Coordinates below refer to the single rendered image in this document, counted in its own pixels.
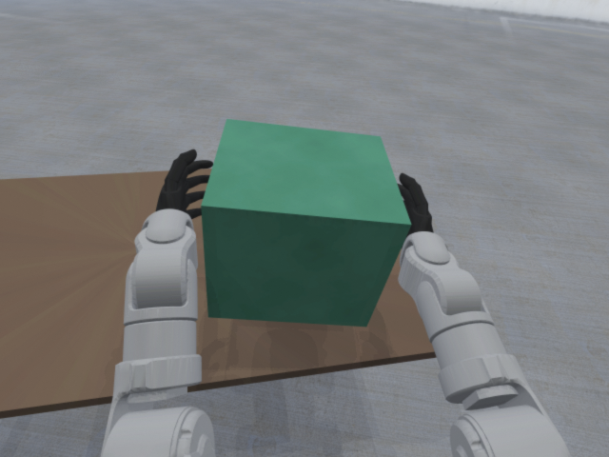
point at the robot right upper arm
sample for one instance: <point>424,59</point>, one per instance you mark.
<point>520,431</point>

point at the right robot hand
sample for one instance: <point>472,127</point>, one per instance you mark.
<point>415,204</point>

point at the right robot forearm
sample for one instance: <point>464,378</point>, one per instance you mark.
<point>475,371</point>

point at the table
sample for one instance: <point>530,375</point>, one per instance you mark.
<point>66,244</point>

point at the left robot hand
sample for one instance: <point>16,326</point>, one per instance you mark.
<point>173,193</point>

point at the carton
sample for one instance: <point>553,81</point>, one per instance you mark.
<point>300,225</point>

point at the robot left upper arm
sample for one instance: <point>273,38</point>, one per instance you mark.
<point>165,432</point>

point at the left robot forearm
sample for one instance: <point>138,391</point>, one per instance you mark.
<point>161,307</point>

